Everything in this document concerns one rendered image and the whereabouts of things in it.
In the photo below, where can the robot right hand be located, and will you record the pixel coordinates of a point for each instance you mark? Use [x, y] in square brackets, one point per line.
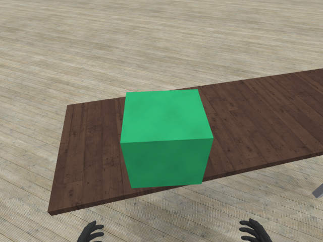
[257, 230]

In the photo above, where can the table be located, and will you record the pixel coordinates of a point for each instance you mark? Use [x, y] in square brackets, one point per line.
[256, 123]

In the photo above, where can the robot left hand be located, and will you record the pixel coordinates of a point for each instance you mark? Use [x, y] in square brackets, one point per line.
[86, 235]

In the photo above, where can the carton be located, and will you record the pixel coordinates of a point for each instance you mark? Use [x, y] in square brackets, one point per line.
[166, 138]

